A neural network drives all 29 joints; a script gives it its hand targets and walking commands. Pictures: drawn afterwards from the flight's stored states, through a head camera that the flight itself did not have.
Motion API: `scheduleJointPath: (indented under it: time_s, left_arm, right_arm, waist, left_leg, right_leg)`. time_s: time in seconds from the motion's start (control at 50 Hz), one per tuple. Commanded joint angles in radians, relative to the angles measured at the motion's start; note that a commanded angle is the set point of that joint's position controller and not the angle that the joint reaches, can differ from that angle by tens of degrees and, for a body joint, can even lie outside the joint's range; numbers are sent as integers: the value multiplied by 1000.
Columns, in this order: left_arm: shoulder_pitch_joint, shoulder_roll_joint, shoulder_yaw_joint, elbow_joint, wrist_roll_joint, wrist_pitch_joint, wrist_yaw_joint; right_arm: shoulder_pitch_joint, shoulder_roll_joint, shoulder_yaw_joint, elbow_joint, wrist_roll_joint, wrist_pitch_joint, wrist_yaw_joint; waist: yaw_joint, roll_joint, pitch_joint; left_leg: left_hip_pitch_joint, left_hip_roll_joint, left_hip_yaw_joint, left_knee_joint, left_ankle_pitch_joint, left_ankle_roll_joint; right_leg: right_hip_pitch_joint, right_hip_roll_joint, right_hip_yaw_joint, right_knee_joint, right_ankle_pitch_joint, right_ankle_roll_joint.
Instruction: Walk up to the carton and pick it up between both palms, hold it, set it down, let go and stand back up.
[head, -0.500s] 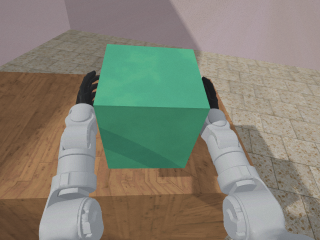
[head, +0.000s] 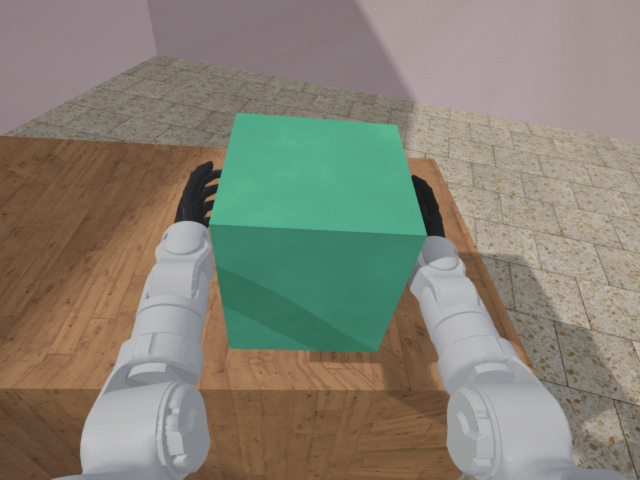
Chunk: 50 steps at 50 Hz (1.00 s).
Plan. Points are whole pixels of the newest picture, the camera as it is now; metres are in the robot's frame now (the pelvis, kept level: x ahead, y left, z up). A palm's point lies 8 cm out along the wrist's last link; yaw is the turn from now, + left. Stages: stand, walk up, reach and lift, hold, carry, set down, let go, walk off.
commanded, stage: set down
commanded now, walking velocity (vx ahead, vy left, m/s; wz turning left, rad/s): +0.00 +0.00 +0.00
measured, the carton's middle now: (310, 239) +0.42 +0.02 +0.12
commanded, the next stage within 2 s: none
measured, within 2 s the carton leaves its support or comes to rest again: neither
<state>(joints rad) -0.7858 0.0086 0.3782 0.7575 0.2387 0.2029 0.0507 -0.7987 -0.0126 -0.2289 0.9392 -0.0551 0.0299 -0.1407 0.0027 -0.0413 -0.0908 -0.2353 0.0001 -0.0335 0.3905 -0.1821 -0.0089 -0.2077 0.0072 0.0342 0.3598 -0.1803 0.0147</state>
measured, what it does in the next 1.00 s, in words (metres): stands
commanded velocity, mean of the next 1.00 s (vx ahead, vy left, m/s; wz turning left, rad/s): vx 0.00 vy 0.00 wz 0.00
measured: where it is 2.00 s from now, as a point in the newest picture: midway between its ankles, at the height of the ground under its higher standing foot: outside the picture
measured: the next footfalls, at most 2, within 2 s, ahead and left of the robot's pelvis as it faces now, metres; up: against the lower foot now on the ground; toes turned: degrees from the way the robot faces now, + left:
none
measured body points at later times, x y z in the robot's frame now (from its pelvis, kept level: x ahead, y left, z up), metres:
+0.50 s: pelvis +0.01 +0.00 +0.00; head +0.00 +0.02 +0.45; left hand +0.43 +0.18 +0.12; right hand +0.43 -0.13 +0.13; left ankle +0.01 +0.12 -0.75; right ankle +0.00 -0.13 -0.75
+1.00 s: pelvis +0.02 +0.00 +0.00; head +0.03 +0.02 +0.45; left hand +0.44 +0.18 +0.09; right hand +0.44 -0.12 +0.11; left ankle +0.01 +0.12 -0.75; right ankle +0.00 -0.13 -0.75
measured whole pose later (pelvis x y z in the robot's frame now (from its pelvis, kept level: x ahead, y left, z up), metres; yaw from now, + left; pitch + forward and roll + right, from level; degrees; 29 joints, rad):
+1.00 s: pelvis +0.02 +0.00 +0.00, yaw +0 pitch +4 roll +0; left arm -0.82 0.01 0.51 1.01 0.29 0.01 0.03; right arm -0.80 0.08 -0.52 0.99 -0.35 -0.06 -0.07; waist 0.03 -0.04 -0.07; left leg -0.24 0.00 -0.03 0.38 -0.21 -0.01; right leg -0.21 0.01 0.03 0.35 -0.21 0.01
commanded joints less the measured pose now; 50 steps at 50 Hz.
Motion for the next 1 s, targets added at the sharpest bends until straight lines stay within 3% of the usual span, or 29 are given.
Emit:
scheduleJointPath:
  time_s: [0.0,0.12,0.18,0.28,0.32,0.36,0.4,0.42,0.48,0.5,0.54,0.6,0.66,0.8,0.98]
  left_arm:
    - [-749,-608,-331,-50,-53,-91,-117]
    - [-776,-608,-309,-16,-45,-132,-114]
    - [-793,-608,-305,-6,-44,-143,-115]
    - [-800,-595,-292,10,-39,-170,-118]
    - [-802,-589,-275,36,-37,-176,-120]
    - [-780,-566,-246,56,-17,-181,-123]
    - [-797,-575,-252,46,-25,-191,-126]
    - [-790,-566,-247,51,-17,-198,-124]
    - [-792,-550,-233,69,-3,-205,-128]
    - [-781,-545,-218,71,2,-209,-128]
    - [-775,-534,-208,86,13,-209,-132]
    - [-765,-537,-194,94,18,-218,-132]
    - [-776,-526,-183,106,28,-228,-137]
    - [-780,-510,-144,120,51,-255,-135]
    - [-775,-488,-98,164,76,-270,-142]
  right_arm:
    - [-867,612,221,-209,-17,-113,183]
    - [-871,619,185,-186,-50,-135,199]
    - [-864,608,152,-168,-72,-140,202]
    - [-865,620,141,-167,-92,-154,211]
    - [-857,618,119,-153,-106,-156,212]
    - [-833,620,112,-135,-125,-154,216]
    - [-826,619,97,-129,-134,-160,219]
    - [-821,623,95,-127,-139,-163,221]
    - [-797,626,70,-98,-157,-165,224]
    - [-793,628,69,-99,-164,-166,227]
    - [-783,622,55,-100,-178,-166,226]
    - [-774,631,52,-104,-188,-172,231]
    - [-758,627,18,-103,-221,-174,236]
    - [-724,644,-8,-89,-271,-190,245]
    - [-686,651,-69,-72,-325,-196,254]
  waist:
    - [89,61,-506]
    - [98,63,-529]
    - [84,73,-521]
    - [102,68,-554]
    - [90,61,-545]
    - [106,53,-518]
    - [89,57,-542]
    - [103,64,-549]
    - [96,66,-528]
    - [110,59,-536]
    - [97,61,-518]
    - [107,61,-526]
    - [94,72,-530]
    - [111,67,-537]
    - [98,58,-501]
  left_leg:
    - [258,-13,99,-46,348,-62]
    - [236,-8,107,-48,359,-67]
    - [238,-8,110,-48,351,-71]
    - [225,-6,122,-41,390,-73]
    - [215,-5,121,-40,388,-71]
    - [189,-7,129,-49,366,-66]
    - [205,-3,128,-42,401,-74]
    - [199,-1,130,-38,416,-74]
    - [193,-2,134,-37,413,-75]
    - [188,-1,141,-37,427,-72]
    - [185,1,136,-37,432,-76]
    - [181,2,139,-29,463,-77]
    - [165,2,143,-34,439,-78]
    - [146,4,157,-31,461,-77]
    - [88,4,165,-44,423,-68]
  right_leg:
    - [251,54,-99,-93,178,14]
    - [250,50,-95,-87,198,15]
    - [237,48,-99,-88,184,16]
    - [247,47,-96,-78,224,20]
    - [253,44,-95,-77,227,21]
    - [265,41,-93,-73,228,24]
    - [256,43,-100,-70,242,24]
    - [251,40,-96,-69,250,24]
    - [248,37,-97,-67,248,26]
    - [260,36,-93,-62,270,27]
    - [269,38,-98,-63,272,26]
    - [271,37,-98,-54,298,28]
    - [264,34,-102,-54,278,27]
    - [274,33,-107,-43,304,30]
    - [284,27,-110,-33,309,34]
